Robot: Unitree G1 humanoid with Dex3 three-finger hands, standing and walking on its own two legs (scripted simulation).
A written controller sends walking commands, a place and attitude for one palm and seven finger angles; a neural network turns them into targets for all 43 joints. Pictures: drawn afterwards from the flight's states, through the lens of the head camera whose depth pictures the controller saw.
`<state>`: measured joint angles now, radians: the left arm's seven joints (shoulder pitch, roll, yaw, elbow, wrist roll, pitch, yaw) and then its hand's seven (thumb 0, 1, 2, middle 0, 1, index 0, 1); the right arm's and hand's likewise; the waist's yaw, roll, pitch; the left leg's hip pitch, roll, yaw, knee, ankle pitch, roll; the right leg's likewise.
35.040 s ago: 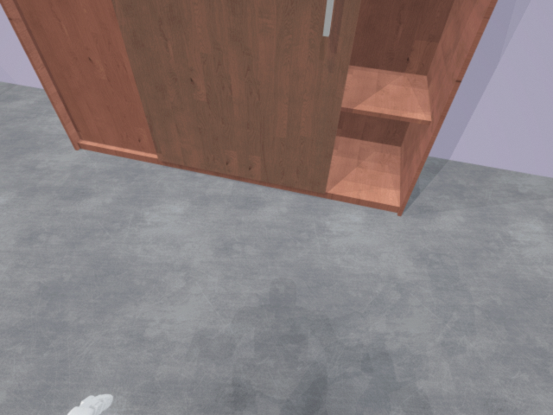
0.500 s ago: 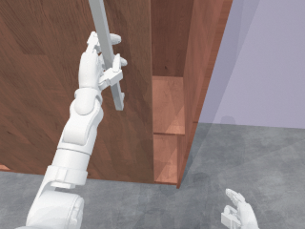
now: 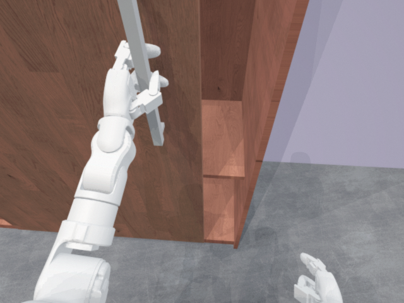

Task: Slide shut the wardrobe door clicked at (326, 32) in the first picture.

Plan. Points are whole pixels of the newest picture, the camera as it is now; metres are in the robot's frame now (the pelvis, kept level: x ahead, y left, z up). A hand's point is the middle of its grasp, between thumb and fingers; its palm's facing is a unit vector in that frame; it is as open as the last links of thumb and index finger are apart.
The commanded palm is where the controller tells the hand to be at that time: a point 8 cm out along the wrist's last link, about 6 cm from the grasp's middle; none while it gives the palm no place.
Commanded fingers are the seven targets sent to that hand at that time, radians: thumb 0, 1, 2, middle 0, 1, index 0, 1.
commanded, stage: stop walking and hold the door there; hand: left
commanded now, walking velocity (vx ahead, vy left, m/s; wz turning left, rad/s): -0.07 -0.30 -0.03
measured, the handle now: (148, 78) +0.45 +0.13 +0.22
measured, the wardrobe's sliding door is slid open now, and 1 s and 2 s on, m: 0.14 0.14 0.14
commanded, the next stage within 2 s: loosen the grip on the handle in 1.22 s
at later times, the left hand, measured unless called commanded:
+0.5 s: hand (153, 94) +0.40 +0.11 +0.22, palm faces -0.05 -0.99 -0.09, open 6.3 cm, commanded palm +0.38 +0.15 +0.22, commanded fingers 0.00 0.90 0.90 -0.45 -1.40 -0.45 -1.40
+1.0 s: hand (150, 97) +0.40 +0.11 +0.22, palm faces -0.19 -0.98 -0.10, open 6.6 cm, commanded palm +0.39 +0.15 +0.22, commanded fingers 0.00 0.90 0.90 -0.45 -1.40 -0.45 -1.40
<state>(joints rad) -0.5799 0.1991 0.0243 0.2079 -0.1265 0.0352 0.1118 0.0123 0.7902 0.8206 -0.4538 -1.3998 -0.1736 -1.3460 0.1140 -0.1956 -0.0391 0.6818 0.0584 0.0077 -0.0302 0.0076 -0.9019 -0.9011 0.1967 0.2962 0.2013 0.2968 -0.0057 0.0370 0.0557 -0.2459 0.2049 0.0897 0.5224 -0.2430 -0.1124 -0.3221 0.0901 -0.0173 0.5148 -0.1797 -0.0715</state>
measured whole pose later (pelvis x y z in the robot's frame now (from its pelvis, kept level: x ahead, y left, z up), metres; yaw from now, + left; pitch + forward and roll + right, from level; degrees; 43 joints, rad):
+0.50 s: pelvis +0.01 +0.04 +0.01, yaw -2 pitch +0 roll +1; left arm -0.52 0.16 0.02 0.25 -0.12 0.02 0.09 0.02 0.75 0.77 -0.46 -1.40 -0.23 -1.34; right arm 0.14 -0.23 -0.02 0.71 0.04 -0.04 -0.07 0.01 -0.90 -0.90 0.20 0.30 0.20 0.30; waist -0.04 0.05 -0.02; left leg -0.20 0.14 0.15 0.47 -0.24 -0.07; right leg -0.31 0.03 0.05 0.49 -0.17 -0.01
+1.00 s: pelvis +0.03 +0.10 +0.01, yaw -2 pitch +0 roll +0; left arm -0.49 0.08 -0.13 0.23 -0.09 -0.01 0.09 0.00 0.75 0.77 -0.46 -1.40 -0.16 -1.31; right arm 0.15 -0.18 0.01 0.73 0.02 0.01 -0.06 0.01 -0.90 -0.90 0.20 0.30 0.20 0.30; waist -0.01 0.03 -0.07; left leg -0.17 0.06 0.20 0.48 -0.30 0.00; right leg -0.28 -0.05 0.09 0.47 -0.21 0.07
